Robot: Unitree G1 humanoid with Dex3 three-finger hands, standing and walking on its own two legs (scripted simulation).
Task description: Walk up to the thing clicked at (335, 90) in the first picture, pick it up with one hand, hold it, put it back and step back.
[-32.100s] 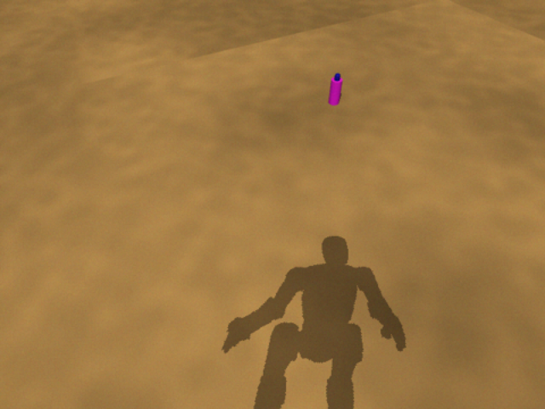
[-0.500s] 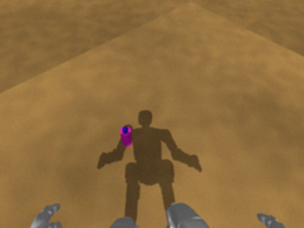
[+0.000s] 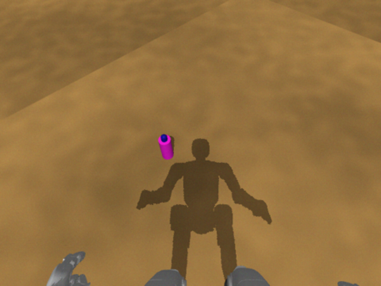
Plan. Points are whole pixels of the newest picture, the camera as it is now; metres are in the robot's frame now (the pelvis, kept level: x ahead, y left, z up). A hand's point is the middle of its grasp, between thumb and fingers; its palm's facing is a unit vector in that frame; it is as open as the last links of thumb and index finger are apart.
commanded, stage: step back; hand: left
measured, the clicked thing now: (165, 145) +0.85 +0.21 -0.65
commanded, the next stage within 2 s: stand in 1.60 s
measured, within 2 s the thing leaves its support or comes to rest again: neither
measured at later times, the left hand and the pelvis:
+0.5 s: hand out of the picture -0.12 +0.23 -0.13, palm faces -0.05 -0.90 -0.43, open 7.4 cm; pelvis -0.18 -0.04 +0.01, yaw -3 degrees
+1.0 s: hand out of the picture -0.19 +0.23 -0.14, palm faces +0.04 -0.92 -0.40, open 7.4 cm; pelvis -0.23 -0.04 +0.01, yaw +3 degrees
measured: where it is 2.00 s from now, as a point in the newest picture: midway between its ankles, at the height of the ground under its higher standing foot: outside the picture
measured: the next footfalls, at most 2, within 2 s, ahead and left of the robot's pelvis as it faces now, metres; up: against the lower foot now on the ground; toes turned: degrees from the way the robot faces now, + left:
left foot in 0.02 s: +0.03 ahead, +0.11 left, +0.00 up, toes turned -2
right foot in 0.36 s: -0.15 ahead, -0.15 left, +0.00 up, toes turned +2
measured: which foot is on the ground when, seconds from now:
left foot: up 0.00-0.00, down 0.02-0.40, up 0.42-0.70, down 0.72-0.98, up 1.00-1.00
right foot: down 0.00-0.04, up 0.06-0.34, down 0.36-1.00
